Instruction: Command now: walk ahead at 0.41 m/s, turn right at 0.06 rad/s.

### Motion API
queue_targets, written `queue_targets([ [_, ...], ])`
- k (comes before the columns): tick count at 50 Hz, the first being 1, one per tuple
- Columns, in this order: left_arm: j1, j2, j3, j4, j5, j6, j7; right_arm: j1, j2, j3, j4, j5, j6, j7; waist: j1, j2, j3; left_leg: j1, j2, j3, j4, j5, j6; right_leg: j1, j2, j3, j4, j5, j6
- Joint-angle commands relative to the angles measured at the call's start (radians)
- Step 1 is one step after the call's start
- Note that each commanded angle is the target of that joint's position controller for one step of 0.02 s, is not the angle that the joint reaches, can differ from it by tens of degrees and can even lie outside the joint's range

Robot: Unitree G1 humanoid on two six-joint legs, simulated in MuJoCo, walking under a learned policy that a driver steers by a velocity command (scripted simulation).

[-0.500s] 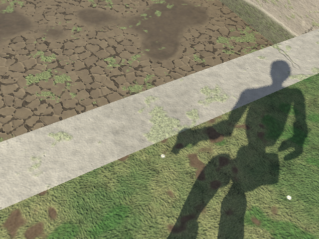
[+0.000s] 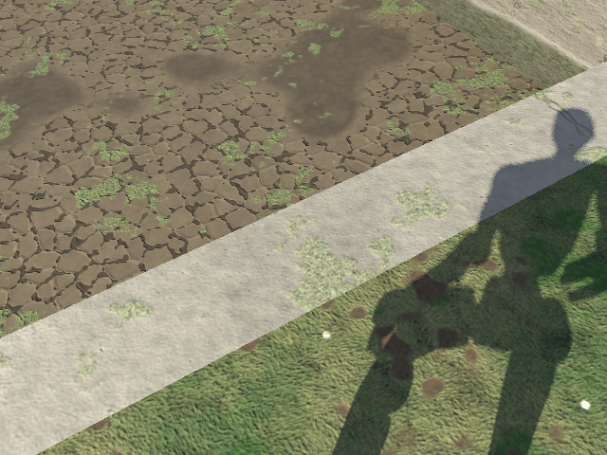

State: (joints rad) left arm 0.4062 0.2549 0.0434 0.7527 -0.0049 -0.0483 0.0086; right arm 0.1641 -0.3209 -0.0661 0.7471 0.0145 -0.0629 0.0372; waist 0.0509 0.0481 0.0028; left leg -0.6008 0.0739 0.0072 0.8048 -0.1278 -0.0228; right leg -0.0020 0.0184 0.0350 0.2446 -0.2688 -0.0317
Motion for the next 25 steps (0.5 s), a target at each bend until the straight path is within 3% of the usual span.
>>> queue_targets([
  [1, -0.019, 0.187, 0.049, -0.049, -0.005, -0.020, 0.003, -0.183, -0.017, 0.011, -0.113, 0.004, -0.022, 0.011, 0.030, -0.162, 0.092, -0.023, -0.022, 0.018, -0.155, 0.102, -0.011, -0.072, -0.210, 0.118, -0.121, 0.144, -0.165],
  [6, 0.004, 0.218, 0.061, -0.009, -0.020, -0.015, 0.002, -0.190, -0.062, 0.005, -0.134, 0.010, -0.028, 0.024, -0.001, -0.157, 0.112, 0.046, -0.031, 0.002, -0.255, 0.062, 0.054, -0.008, -0.280, 0.129, -0.078, 0.233, -0.144],
  [8, -0.015, 0.228, 0.063, -0.004, -0.015, -0.007, 0.005, -0.073, -0.100, -0.015, -0.108, 0.004, -0.028, 0.014, -0.076, -0.158, 0.025, 0.231, -0.081, 0.048, -0.285, 0.030, 0.096, 0.006, -0.248, 0.082, 0.088, 0.559, -0.110],
  [9, -0.004, 0.204, 0.053, -0.001, -0.008, -0.002, 0.008, 0.080, -0.138, -0.036, -0.065, 0.004, -0.025, 0.003, -0.145, -0.140, -0.082, 0.451, -0.093, 0.058, -0.278, 0.033, 0.125, -0.055, -0.198, 0.036, 0.285, 0.667, -0.081],
  [10, 0.017, 0.149, 0.028, -0.023, 0.018, -0.001, 0.011, 0.256, -0.205, -0.052, -0.037, -0.004, -0.019, -0.009, -0.204, -0.011, -0.242, 0.753, 0.093, -0.160, -0.256, 0.001, 0.186, -0.257, -0.136, -0.002, 0.613, 0.411, -0.041],
  [11, 0.143, 0.034, -0.001, -0.038, -0.006, -0.020, 0.007, 0.297, -0.270, -0.059, -0.017, -0.017, -0.021, 0.003, -0.123, 0.306, -0.376, 0.989, 0.304, -0.692, -0.449, -0.342, 0.334, -0.579, 0.053, 0.037, 0.944, -0.271, 0.020],
  [12, 0.052, 0.153, 0.023, -0.024, -0.028, -0.037, 0.000, 0.256, -0.163, -0.032, -0.027, -0.003, -0.024, 0.003, -0.160, 0.182, -0.286, 0.917, 0.291, -0.751, -0.555, -0.477, 0.299, -0.687, 0.005, 0.132, 1.048, -0.289, 0.011],
  [13, -0.046, 0.196, 0.037, -0.052, -0.046, -0.046, -0.007, 0.185, -0.132, -0.021, -0.033, -0.003, -0.024, -0.003, -0.146, 0.116, -0.143, 0.795, 0.270, -0.604, -0.558, -0.429, 0.263, -0.746, -0.048, 0.094, 1.056, -0.202, -0.005],
  [14, -0.093, 0.182, 0.031, -0.060, -0.037, -0.051, -0.004, 0.128, -0.122, -0.016, -0.042, -0.010, -0.023, -0.004, -0.118, 0.018, -0.075, 0.669, 0.236, -0.498, -0.566, -0.301, 0.250, -0.717, -0.097, 0.063, 1.020, -0.116, -0.010],
  [15, -0.114, 0.169, 0.033, -0.059, -0.018, -0.051, -0.003, 0.090, -0.101, -0.012, -0.045, -0.019, -0.024, -0.003, -0.093, -0.001, -0.028, 0.569, 0.195, -0.412, -0.585, -0.198, 0.248, -0.690, -0.127, 0.057, 0.964, -0.056, -0.007],
  [16, -0.092, 0.154, 0.033, -0.051, -0.015, -0.044, -0.005, 0.069, -0.085, -0.006, -0.049, -0.030, -0.028, -0.004, -0.063, 0.029, -0.026, 0.506, 0.168, -0.356, -0.611, -0.138, 0.244, -0.630, -0.152, 0.064, 0.938, -0.011, -0.006],
  [19, -0.077, 0.114, 0.026, -0.037, -0.009, -0.018, -0.001, 0.064, -0.078, -0.006, -0.032, -0.016, -0.046, -0.006, -0.035, 0.032, -0.002, 0.427, 0.146, -0.252, -0.676, -0.033, 0.269, -0.609, -0.165, 0.044, 0.867, 0.033, 0.020],
  [22, -0.182, 0.103, 0.022, -0.068, 0.004, -0.018, 0.001, 0.098, -0.096, -0.011, -0.009, -0.015, -0.046, -0.011, -0.055, 0.002, 0.047, 0.436, 0.134, -0.176, -0.707, 0.067, 0.275, -0.688, -0.172, 0.033, 0.714, 0.169, 0.051],
  [25, -0.284, 0.076, 0.009, -0.088, 0.001, -0.034, -0.012, 0.130, -0.111, -0.014, 0.004, -0.008, -0.036, -0.021, -0.091, 0.000, 0.064, 0.440, 0.096, -0.091, -0.707, 0.123, 0.240, -0.647, -0.145, 0.000, 0.499, 0.333, 0.053],
])
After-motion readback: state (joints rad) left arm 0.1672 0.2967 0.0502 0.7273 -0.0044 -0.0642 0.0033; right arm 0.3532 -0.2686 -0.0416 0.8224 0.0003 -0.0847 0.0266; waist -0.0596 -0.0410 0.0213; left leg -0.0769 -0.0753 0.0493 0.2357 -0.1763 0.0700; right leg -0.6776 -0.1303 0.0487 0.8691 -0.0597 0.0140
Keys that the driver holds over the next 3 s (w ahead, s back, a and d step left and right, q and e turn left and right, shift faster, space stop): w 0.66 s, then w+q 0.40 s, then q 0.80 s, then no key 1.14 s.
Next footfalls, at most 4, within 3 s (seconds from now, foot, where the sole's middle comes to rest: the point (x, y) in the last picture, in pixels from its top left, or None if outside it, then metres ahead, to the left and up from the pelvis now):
0.18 left None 0.26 0.15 -0.78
0.72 right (392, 427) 0.56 -0.09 -0.78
1.22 left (282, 327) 0.81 0.17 -0.78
1.74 right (375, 315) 0.85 -0.06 -0.78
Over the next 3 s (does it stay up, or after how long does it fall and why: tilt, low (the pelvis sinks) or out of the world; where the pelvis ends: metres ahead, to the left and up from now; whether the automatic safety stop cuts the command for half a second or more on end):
stays up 0.72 0.01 0.00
